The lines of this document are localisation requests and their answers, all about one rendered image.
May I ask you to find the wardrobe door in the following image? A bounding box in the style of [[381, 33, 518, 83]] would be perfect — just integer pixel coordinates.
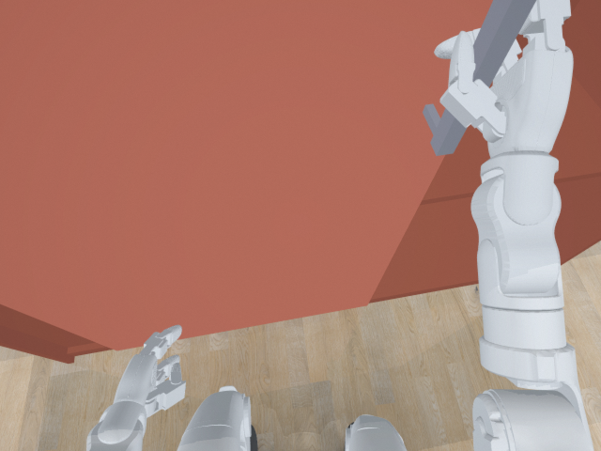
[[0, 0, 493, 350], [0, 304, 96, 348]]

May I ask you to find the robot right forearm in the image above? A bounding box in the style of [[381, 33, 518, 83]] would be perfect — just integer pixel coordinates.
[[470, 151, 594, 451]]

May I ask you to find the robot left thigh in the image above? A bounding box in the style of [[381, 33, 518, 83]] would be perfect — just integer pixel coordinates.
[[177, 391, 252, 451]]

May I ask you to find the handle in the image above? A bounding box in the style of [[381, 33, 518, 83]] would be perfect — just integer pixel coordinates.
[[423, 0, 536, 156]]

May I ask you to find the robot right upper arm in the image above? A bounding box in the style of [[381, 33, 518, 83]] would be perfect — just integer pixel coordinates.
[[472, 389, 591, 451]]

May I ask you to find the robot right thigh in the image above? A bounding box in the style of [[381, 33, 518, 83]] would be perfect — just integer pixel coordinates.
[[345, 415, 407, 451]]

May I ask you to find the robot thigh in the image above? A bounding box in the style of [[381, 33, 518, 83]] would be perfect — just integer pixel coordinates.
[[177, 391, 252, 451], [345, 415, 407, 451]]

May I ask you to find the left robot hand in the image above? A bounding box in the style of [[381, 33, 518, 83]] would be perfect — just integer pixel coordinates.
[[113, 325, 186, 418]]

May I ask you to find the right robot hand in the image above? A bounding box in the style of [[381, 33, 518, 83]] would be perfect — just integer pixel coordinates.
[[434, 0, 574, 158]]

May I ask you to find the robot left forearm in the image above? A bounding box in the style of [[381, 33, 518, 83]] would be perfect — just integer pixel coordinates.
[[86, 401, 146, 451]]

